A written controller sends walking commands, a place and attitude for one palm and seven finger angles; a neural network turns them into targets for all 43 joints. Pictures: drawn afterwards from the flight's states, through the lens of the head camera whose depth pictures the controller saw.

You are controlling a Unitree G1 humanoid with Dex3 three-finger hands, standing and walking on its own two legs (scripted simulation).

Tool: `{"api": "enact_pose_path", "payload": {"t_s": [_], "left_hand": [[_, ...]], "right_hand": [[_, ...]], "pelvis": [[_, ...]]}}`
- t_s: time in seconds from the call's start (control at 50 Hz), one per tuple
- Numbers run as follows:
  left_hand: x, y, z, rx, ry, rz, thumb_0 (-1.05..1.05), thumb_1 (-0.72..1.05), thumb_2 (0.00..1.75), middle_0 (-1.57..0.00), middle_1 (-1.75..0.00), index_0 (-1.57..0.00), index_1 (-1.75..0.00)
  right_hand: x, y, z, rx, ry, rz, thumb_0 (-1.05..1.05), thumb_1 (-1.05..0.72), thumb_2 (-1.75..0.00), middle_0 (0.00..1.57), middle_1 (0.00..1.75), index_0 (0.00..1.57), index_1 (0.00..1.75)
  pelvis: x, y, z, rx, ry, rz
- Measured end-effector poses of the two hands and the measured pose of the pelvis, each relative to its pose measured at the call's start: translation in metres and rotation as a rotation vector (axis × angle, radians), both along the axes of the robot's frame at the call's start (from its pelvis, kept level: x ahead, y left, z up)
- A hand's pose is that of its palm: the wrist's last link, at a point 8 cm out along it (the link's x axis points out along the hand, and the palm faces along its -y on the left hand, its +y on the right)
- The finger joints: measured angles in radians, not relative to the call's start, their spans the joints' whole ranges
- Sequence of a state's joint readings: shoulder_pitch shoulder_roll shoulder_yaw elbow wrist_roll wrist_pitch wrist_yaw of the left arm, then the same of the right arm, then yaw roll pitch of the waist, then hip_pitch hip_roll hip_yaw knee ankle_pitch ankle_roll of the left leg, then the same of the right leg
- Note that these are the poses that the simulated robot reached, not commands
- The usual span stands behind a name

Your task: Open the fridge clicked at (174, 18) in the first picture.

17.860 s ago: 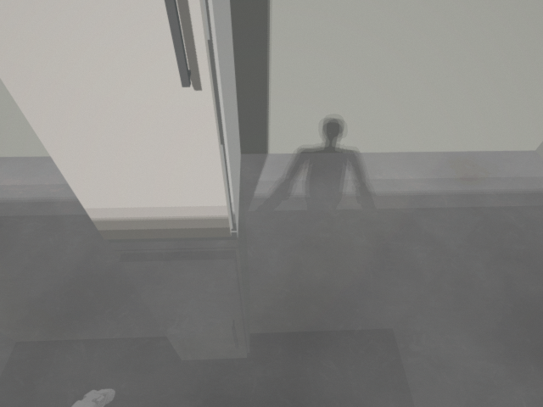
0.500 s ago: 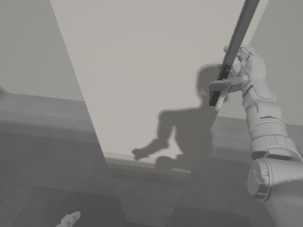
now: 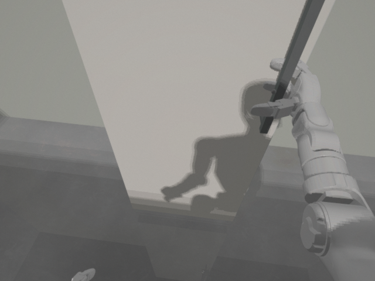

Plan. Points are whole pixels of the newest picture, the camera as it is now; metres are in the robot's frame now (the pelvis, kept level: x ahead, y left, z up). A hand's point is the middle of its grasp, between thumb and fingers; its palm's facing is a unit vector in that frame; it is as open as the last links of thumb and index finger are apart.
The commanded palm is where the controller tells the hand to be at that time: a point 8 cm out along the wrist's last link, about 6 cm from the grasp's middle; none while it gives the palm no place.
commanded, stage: slide the fingers in behind the handle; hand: right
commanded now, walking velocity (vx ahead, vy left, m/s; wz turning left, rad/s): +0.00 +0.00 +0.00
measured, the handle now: (286, 63) +0.52 -0.14 +0.23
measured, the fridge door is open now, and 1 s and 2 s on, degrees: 0 0 0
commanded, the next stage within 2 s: grip the handle and tug to test in 0.54 s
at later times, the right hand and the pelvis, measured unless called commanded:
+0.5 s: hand (275, 91) +0.47 -0.13 +0.20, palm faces +0.03 +1.00 +0.03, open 14.0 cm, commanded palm +0.44 -0.17 +0.20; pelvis +0.00 +0.00 +0.00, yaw +0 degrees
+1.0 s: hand (274, 91) +0.46 -0.12 +0.20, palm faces +0.01 +1.00 +0.01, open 10.8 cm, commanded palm +0.44 -0.17 +0.20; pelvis +0.00 -0.01 +0.00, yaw +0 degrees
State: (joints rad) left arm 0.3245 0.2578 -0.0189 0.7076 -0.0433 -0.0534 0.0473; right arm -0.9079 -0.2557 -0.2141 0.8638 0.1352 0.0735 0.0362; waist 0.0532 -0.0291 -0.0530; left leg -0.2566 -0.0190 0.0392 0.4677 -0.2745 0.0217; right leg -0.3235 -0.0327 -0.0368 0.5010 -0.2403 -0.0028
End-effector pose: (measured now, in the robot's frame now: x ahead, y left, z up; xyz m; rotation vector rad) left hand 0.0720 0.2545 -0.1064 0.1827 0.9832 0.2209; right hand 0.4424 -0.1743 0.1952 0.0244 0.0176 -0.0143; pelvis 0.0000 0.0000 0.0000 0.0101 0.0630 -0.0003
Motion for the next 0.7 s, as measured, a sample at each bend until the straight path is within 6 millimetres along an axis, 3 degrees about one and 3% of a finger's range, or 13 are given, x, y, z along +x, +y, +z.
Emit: {"api": "enact_pose_path", "payload": {"t_s": [0.14, 0.52, 0.7], "left_hand": [[0.008, -0.004, 0.001, -0.008, -0.026, -0.010, 0.01, 0.90, 0.90, -0.20, -0.30, -0.20, -0.30], [-0.001, -0.005, 0.000, -0.005, 0.006, 0.001, 0.01, 0.90, 0.90, -0.20, -0.30, -0.20, -0.30], [0.002, -0.007, 0.001, -0.004, -0.005, -0.006, 0.01, 0.90, 0.90, -0.20, -0.30, -0.20, -0.30]], "right_hand": [[0.005, 0.006, 0.003, -0.008, -0.011, -0.004, -0.01, 0.50, -0.30, 0.30, 1.20, 0.30, 1.20], [0.001, -0.005, -0.001, 0.000, -0.008, -0.014, -0.01, 0.50, -0.30, 0.30, 1.20, 0.30, 1.20], [0.000, 0.002, 0.004, 0.005, -0.017, 0.006, -0.01, 0.49, -0.31, 0.30, 1.20, 0.30, 1.20]], "pelvis": [[-0.001, 0.000, 0.000, -0.002, 0.007, 0.003], [0.000, -0.002, 0.000, 0.000, 0.000, 0.004], [-0.001, -0.005, 0.000, 0.001, -0.001, 0.003]]}}
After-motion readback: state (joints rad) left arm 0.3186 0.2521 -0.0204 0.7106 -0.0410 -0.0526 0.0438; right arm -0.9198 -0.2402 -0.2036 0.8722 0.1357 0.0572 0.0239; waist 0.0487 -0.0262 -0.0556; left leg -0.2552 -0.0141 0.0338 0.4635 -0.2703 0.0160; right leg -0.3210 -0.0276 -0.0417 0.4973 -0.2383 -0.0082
